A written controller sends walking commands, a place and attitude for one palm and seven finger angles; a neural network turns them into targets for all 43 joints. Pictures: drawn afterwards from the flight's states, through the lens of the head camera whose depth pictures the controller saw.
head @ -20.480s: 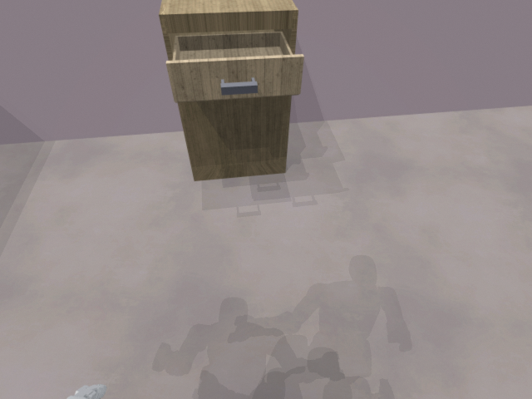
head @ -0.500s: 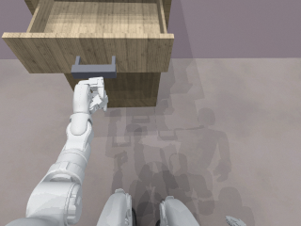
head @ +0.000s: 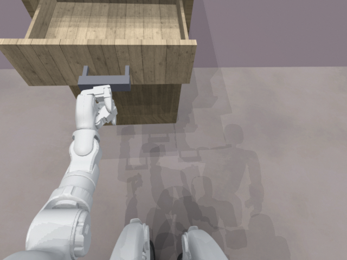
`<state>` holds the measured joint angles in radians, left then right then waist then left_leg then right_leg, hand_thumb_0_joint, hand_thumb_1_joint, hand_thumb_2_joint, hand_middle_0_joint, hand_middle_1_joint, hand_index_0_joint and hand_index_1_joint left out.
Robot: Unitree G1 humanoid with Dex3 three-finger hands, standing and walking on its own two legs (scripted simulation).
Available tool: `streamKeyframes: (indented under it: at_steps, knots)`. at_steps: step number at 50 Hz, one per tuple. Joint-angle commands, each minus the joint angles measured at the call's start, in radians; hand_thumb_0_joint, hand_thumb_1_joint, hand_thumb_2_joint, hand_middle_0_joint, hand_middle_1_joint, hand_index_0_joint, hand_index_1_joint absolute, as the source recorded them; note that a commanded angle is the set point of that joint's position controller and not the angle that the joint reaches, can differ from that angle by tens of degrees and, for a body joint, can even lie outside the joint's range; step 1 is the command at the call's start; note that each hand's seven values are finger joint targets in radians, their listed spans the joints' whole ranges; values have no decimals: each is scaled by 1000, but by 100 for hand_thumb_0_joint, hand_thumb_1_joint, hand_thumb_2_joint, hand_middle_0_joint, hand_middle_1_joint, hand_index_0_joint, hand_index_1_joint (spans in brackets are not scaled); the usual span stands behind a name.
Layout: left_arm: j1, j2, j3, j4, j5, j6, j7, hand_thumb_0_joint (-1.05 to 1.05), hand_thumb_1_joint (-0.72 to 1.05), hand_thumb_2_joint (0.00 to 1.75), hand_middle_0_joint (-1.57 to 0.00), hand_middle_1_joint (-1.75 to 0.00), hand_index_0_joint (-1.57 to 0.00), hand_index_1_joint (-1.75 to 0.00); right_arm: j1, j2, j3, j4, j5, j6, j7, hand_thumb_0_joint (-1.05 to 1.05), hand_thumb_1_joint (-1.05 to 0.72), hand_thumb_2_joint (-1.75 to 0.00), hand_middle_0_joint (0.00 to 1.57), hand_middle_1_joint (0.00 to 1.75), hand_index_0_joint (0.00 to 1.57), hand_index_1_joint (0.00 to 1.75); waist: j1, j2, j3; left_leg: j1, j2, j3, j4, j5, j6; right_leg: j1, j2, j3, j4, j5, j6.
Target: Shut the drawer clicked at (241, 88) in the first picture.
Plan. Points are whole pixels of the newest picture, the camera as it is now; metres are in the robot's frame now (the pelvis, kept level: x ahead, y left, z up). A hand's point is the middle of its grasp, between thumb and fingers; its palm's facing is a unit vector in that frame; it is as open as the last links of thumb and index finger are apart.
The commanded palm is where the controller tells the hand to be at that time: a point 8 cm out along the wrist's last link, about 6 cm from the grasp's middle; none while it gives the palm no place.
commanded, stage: push the drawer shut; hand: left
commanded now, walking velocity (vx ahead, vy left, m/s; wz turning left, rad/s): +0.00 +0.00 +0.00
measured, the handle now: (106, 76) +0.56 +0.16 +0.04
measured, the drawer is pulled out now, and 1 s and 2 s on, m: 0.24 0.16 0.05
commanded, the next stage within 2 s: pull the fist back off the drawer in 1.80 s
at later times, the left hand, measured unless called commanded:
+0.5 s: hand (116, 95) +0.49 +0.13 +0.04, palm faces +0.06 -1.00 -0.04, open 2.9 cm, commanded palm +0.49 +0.16 +0.04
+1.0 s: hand (117, 76) +0.55 +0.13 +0.04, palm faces +0.06 -1.00 -0.04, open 3.2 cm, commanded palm +0.55 +0.15 +0.04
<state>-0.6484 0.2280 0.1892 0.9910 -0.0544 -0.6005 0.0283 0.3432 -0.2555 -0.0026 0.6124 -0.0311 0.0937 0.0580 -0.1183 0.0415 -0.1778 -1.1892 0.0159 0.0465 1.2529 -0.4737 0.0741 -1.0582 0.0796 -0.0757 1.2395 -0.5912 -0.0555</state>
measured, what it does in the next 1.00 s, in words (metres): stands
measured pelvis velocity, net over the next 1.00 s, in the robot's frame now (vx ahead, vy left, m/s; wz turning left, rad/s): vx -0.02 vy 0.00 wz -0.02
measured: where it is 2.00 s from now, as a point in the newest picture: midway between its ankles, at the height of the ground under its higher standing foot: outside the picture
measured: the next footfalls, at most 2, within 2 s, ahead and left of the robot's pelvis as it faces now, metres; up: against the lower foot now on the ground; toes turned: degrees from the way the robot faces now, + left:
none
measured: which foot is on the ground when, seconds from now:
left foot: down 0.00-1.00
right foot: down 0.00-1.00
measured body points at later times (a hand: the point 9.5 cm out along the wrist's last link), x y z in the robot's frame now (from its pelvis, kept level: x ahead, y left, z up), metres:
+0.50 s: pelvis +0.00 +0.00 -0.01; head +0.13 +0.02 +0.42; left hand +0.49 +0.18 +0.04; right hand +0.03 -0.27 -0.13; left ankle +0.06 +0.08 -0.62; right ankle +0.00 -0.09 -0.62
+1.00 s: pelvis -0.02 +0.00 -0.03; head +0.15 +0.03 +0.39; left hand +0.54 +0.18 +0.05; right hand -0.05 -0.26 -0.12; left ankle +0.06 +0.08 -0.62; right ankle +0.00 -0.09 -0.62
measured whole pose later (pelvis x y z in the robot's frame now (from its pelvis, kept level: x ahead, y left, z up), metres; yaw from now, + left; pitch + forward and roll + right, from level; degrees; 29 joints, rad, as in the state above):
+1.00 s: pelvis -0.02 +0.00 -0.03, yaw -1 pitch +30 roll -7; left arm -1.14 0.47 0.31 1.36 0.03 -0.49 0.04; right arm 0.41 -0.27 0.04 0.67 -0.07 0.04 0.06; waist -0.25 0.08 -0.15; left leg -1.41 0.03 -0.01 1.36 -0.47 0.08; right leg -1.25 0.09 -0.13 1.31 -0.58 -0.06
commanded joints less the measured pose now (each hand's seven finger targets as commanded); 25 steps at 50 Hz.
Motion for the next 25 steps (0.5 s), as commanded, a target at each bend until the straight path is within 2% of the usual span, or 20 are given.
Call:
streamKeyframes:
  at_steps: [1,3,4,5,6,7,8,10,11,12,13,15,17,19,20,21,22,24,25]
  knots:
    - [-449,104,-8,-135,-11,-23,-11,0,90,90,-140,-160,-140,-160,101,-159,-58,-61,0,-15,-11,0,-90,-90,20,30,20,30,-56,8,-348,462,-2,-139,-124,193,-34,-10,-11,68,-202,249,33]
    - [-508,153,37,-155,-24,-25,-4,0,90,90,-140,-160,-140,-160,100,-164,-59,-57,-1,-20,-19,0,-90,-90,20,30,20,30,-47,21,-396,458,-4,-137,-117,195,-34,11,-13,75,-197,248,34]
    - [-540,152,35,-171,-27,-33,-2,0,90,90,-140,-160,-140,-160,99,-162,-58,-56,-1,-24,-22,0,-90,-90,20,30,20,30,-55,16,-416,468,-3,-139,-114,204,-33,9,-13,79,-198,255,35]
    - [-566,157,40,-190,-29,-47,1,0,90,90,-140,-160,-140,-160,98,-159,-57,-52,-3,-30,-23,0,-90,-90,20,30,20,30,-50,42,-445,483,-4,-141,-107,225,-35,13,-13,78,-188,269,33]
    - [-594,143,25,-204,-27,-60,1,0,90,90,-140,-160,-140,-160,103,-158,-57,-47,-6,-35,-22,0,-90,-90,20,30,20,30,-59,62,-468,525,1,-152,-103,256,-37,-13,-10,70,-174,284,31]
    - [-612,147,27,-209,-19,-75,2,0,90,90,-140,-160,-140,-160,106,-158,-59,-39,-9,-37,-21,0,-90,-90,20,30,20,30,-56,84,-495,558,5,-161,-100,287,-42,-32,-11,65,-165,294,30]
    - [-588,142,24,-178,-12,-78,2,0,90,90,-140,-160,-140,-160,106,-158,-59,-34,-12,-37,-16,0,-90,-90,20,30,20,30,-52,104,-495,563,4,-161,-94,292,-44,-42,-9,64,-162,291,27]
    - [-573,163,31,-115,8,-70,3,0,90,90,-140,-160,-140,-160,117,-163,-58,-24,-17,-30,-12,0,-90,-90,20,30,20,30,-58,78,-468,541,6,-163,-90,302,-45,-47,-7,59,-156,301,28]
    - [-564,140,11,-88,14,-61,-1,0,90,90,-140,-160,-140,-160,122,-163,-59,-26,-17,-27,-9,0,-90,-90,20,30,20,30,-66,86,-461,542,5,-164,-88,308,-43,-64,-7,58,-154,306,28]
    - [-564,148,17,-50,24,-46,0,0,90,90,-140,-160,-140,-160,124,-166,-56,-24,-16,-21,-8,0,-90,-90,20,30,20,30,-68,72,-448,520,6,-164,-86,297,-42,-71,-9,56,-154,301,29]
    - [-607,146,6,-56,26,-38,1,0,90,90,-140,-160,-140,-160,128,-167,-56,-24,-17,-16,-8,0,-90,-90,20,30,20,30,-84,64,-436,512,7,-168,-86,287,-40,-73,-9,54,-156,294,30]
    - [-655,180,33,-43,21,-22,7,0,90,90,-140,-160,-140,-160,135,-171,-57,-23,-15,-12,-13,0,-90,-90,20,30,20,30,-96,28,-427,467,3,-157,-80,251,-31,-48,-9,65,-172,281,36]
    - [-701,195,46,-49,16,-22,11,0,90,90,-140,-160,-140,-160,141,-171,-54,-21,-14,-13,-16,0,-90,-90,20,30,20,30,-96,46,-457,470,1,-159,-76,258,-30,-45,-8,68,-169,285,35]
    - [-743,203,49,-30,11,-17,11,0,90,90,-140,-160,-140,-160,145,-171,-50,-15,-16,-16,-18,0,-90,-90,20,30,20,30,-111,42,-440,444,1,-160,-71,226,-28,-52,-7,70,-175,255,36]
    - [-754,227,65,-26,13,-19,12,0,90,90,-140,-160,-140,-160,147,-172,-49,-14,-17,-19,-19,0,-90,-90,20,30,20,30,-107,57,-439,432,-1,-157,-69,215,-28,-46,-6,75,-177,243,34]
    - [-787,215,54,-46,8,-27,10,0,90,90,-140,-160,-140,-160,151,-171,-48,-14,-19,-24,-17,0,-90,-90,20,30,20,30,-115,68,-465,446,-2,-160,-64,227,-25,-48,-5,75,-171,251,34]
    - [-784,235,70,-30,13,-30,9,0,90,90,-140,-160,-140,-160,150,-173,-49,-9,-18,-26,-18,0,-90,-90,20,30,20,30,-110,74,-478,445,0,-160,-61,219,-27,-56,-5,76,-172,240,33]
    - [-802,276,91,0,13,-24,8,0,90,90,-140,-160,-140,-160,159,-177,-42,-6,-19,-28,-19,0,-90,-90,20,30,20,30,-118,67,-456,402,1,-156,-56,202,-24,-47,-2,80,-174,225,34]
    - [-822,267,76,5,16,-22,5,0,90,90,-140,-160,-140,-160,160,-175,-42,-6,-19,-31,-19,0,-90,-90,20,30,20,30,-129,63,-450,392,0,-154,-52,190,-22,-51,-2,83,-177,219,35]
